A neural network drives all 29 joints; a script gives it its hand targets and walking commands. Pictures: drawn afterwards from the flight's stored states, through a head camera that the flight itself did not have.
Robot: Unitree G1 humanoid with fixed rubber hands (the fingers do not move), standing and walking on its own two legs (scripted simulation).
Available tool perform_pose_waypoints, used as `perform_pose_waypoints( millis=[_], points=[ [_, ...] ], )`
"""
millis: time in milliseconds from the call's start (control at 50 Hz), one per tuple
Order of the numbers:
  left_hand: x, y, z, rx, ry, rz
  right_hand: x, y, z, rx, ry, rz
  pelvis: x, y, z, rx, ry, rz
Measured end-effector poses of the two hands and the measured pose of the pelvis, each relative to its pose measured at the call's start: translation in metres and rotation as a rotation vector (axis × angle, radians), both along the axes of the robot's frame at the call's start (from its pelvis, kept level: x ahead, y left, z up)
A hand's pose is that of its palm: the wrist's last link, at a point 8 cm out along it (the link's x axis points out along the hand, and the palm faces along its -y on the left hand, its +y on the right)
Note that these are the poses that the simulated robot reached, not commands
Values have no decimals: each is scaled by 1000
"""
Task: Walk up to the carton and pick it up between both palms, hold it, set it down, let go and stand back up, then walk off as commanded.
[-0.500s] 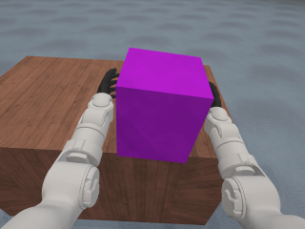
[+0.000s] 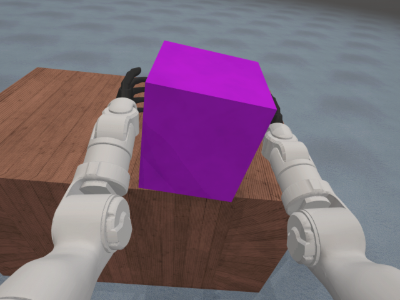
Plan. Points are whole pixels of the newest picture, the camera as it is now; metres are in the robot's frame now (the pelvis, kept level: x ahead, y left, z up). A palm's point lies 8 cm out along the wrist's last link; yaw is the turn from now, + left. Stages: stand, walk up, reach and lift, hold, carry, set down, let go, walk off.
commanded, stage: reach and lift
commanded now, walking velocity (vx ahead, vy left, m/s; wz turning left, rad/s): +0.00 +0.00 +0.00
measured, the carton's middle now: (199, 124) +0.44 +0.02 +0.18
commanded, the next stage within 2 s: hold in 1.04 s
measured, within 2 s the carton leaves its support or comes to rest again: neither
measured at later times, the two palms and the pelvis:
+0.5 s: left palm (140, 84) +0.46 +0.15 +0.25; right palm (280, 108) +0.45 -0.15 +0.22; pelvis +0.03 +0.00 +0.00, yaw +0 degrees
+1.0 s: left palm (128, 77) +0.42 +0.16 +0.28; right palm (284, 99) +0.42 -0.14 +0.26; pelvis +0.02 +0.00 +0.00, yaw +0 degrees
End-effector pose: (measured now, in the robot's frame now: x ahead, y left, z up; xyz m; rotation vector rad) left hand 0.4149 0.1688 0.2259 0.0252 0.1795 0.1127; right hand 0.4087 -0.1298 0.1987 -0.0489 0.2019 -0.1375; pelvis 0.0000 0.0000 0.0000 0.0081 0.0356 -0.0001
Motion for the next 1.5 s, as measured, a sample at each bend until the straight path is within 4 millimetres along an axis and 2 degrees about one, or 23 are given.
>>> perform_pose_waypoints(
  millis=[120, 300, 380, 480, 560, 680, 760, 900, 960, 1020, 1100, 1180, 1400, 1500],
  points=[
    [10, -1, -3, -7, 15, 9, 11, -1, -2, 4, 14, 3, 7, -1, 1, 1, 10, 0],
    [31, -13, 5, -7, 24, 14, 31, -13, -3, 55, 18, 1, 22, -2, 3, 2, 39, 1],
    [38, -19, 10, -2, 14, 11, 38, -18, 4, 81, 6, -8, 28, -3, 4, 3, 49, 1],
    [43, -21, 23, -6, -36, 2, 42, -22, 22, 122, -48, -23, 32, -3, 5, 4, 56, 1],
    [41, -19, 25, -9, -33, 2, 41, -20, 28, 150, -48, -25, 32, -3, 5, 4, 56, 1],
    [33, -13, 12, -9, 31, 7, 36, -15, 24, 128, 15, -21, 30, -3, 5, 3, 48, 1],
    [28, -10, 12, -17, 34, 13, 32, -11, 27, 118, 17, -14, 28, -2, 5, 3, 44, 1],
    [14, -10, 46, -32, -59, 21, 21, -11, 58, 132, -77, -4, 27, -2, 5, 3, 42, 1],
    [6, -10, 55, -8, -69, 24, 15, -11, 63, 133, -85, -2, 25, -3, 5, 3, 30, 1],
    [2, -8, 53, 28, -32, 25, 11, -9, 59, 129, -46, 1, 22, -3, 4, 3, 16, 1],
    [-1, -6, 39, 47, 36, 26, 9, -7, 44, 125, 22, 6, 19, -2, 4, 3, 9, 1],
    [-1, -5, 33, 29, 42, 26, 9, -6, 40, 121, 28, 6, 16, -2, 4, 2, 5, 1],
    [1, -2, 54, -21, -22, 36, 11, -2, 56, 114, -34, 11, 17, -2, 4, 2, 7, 1],
    [0, -2, 54, -17, -11, 37, 10, -2, 55, 113, -24, 12, 17, -2, 4, 2, 7, 1]
  ],
)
